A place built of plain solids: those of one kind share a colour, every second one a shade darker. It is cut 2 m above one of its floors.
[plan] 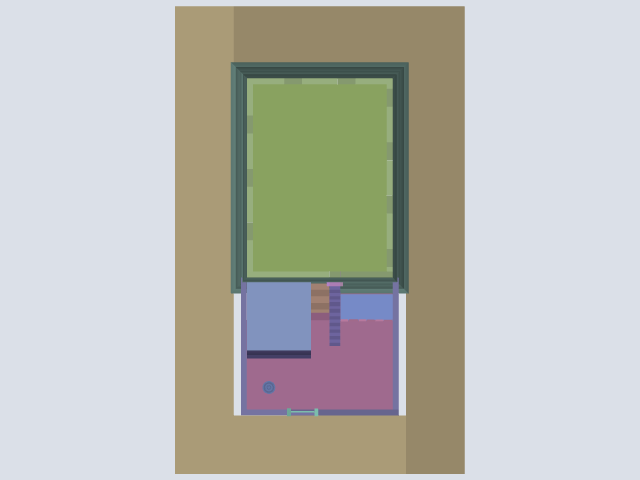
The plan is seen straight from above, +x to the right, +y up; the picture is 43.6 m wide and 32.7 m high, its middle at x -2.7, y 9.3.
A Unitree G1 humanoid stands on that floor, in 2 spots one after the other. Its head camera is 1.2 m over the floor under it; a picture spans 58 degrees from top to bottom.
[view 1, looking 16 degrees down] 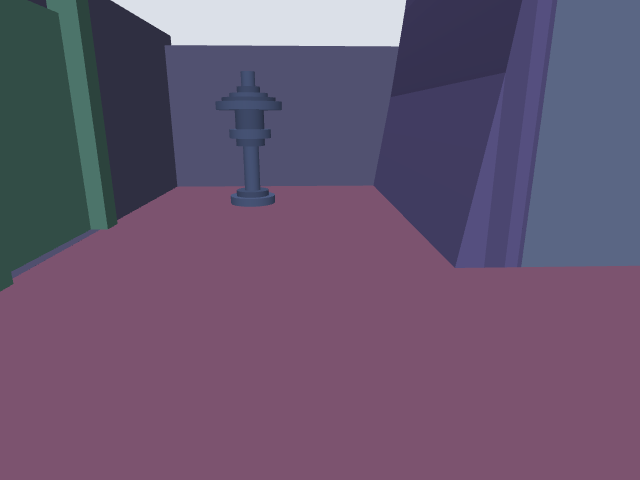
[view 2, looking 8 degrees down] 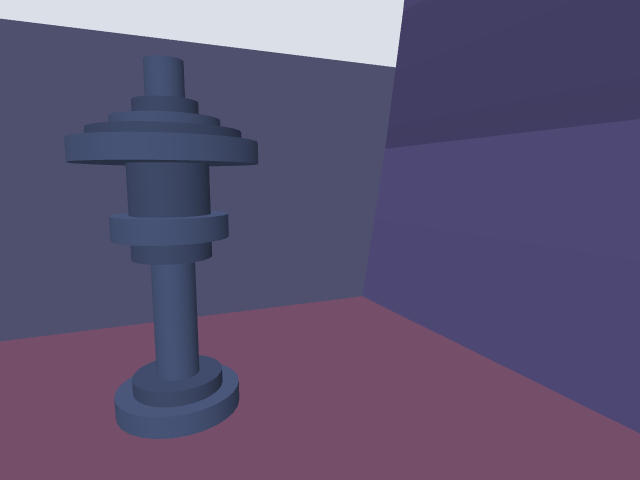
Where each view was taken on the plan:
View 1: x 0.00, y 0.00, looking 178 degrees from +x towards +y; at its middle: floor_court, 4.35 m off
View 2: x -3.88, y -0.95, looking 156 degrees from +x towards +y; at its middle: wall_court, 4.20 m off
